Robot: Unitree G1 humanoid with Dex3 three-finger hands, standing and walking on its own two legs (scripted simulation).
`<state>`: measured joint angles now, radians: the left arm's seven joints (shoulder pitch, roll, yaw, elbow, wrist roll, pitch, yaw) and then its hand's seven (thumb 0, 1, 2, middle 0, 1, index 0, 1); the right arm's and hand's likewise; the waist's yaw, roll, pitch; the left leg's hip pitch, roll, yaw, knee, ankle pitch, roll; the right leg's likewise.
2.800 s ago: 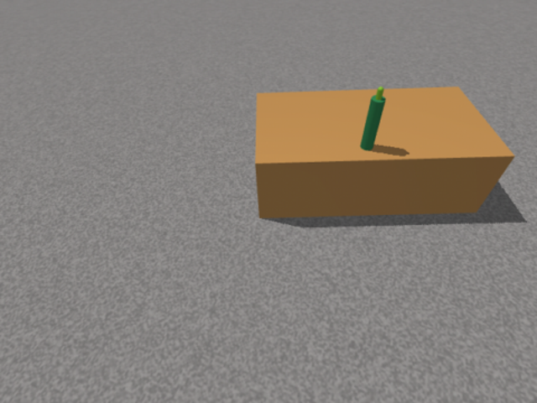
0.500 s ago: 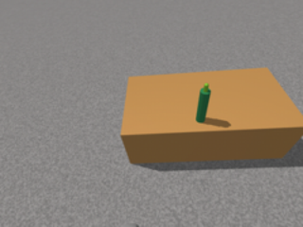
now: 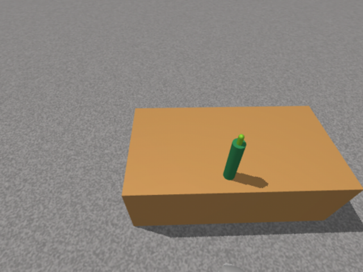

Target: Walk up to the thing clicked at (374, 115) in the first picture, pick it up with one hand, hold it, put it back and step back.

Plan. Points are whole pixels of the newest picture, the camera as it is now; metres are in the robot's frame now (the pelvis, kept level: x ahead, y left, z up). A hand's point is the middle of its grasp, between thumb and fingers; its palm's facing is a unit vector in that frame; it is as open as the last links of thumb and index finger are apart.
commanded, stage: walk up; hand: right
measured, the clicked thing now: (234, 157) +0.61 -0.21 -0.27
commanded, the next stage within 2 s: stand in 1.68 s
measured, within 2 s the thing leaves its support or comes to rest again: neither
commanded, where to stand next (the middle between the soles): +0.20 -0.01 m, yaw +2 degrees
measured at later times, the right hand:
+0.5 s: hand (295, 250) +0.23 -0.29 -0.17, palm faces -0.11 +0.92 -0.37, open 7.4 cm
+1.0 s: hand (280, 227) +0.28 -0.25 -0.14, palm faces -0.09 +0.94 -0.32, open 7.4 cm
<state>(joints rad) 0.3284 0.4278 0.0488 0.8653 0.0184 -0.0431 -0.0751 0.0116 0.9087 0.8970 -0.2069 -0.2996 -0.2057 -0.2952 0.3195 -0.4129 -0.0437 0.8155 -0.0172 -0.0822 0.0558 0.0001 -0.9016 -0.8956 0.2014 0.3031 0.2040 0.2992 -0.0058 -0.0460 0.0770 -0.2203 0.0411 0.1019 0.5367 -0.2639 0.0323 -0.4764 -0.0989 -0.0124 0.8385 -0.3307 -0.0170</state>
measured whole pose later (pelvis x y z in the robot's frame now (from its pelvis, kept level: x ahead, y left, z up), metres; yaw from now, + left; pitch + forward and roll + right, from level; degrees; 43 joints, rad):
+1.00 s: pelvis +0.14 -0.01 +0.01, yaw +3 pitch -3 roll -1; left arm 0.10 0.38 -0.02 1.13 0.01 -0.04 0.00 0.01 0.91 0.90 -0.21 -0.30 -0.21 -0.30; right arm 0.01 -0.35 0.00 1.11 0.00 0.01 0.03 0.00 -0.90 -0.90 0.20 0.30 0.20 0.30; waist 0.02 0.02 0.08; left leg -0.26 0.05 0.02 0.50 -0.20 -0.01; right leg -0.16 -0.05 -0.04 0.46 -0.25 0.04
